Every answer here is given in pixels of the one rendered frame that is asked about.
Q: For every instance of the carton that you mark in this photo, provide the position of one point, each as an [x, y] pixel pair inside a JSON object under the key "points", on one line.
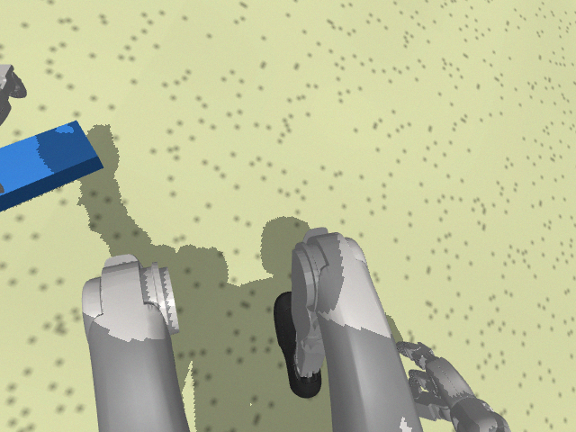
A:
{"points": [[41, 163]]}

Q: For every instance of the right robot foot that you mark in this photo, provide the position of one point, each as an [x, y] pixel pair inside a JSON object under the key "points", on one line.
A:
{"points": [[286, 334]]}

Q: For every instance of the left robot hand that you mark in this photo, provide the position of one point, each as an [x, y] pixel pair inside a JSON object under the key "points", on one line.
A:
{"points": [[10, 85]]}

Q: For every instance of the right robot arm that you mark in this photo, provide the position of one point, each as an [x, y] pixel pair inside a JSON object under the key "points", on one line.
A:
{"points": [[475, 415]]}

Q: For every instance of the right robot hand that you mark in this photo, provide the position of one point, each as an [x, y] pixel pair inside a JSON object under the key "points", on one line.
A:
{"points": [[444, 384]]}

